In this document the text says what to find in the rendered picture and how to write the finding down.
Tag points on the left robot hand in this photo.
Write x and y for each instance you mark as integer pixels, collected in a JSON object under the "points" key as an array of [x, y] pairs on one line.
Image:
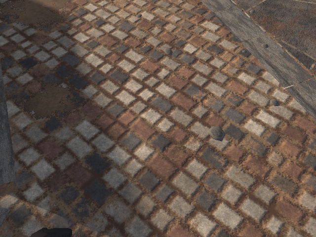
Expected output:
{"points": [[53, 232]]}

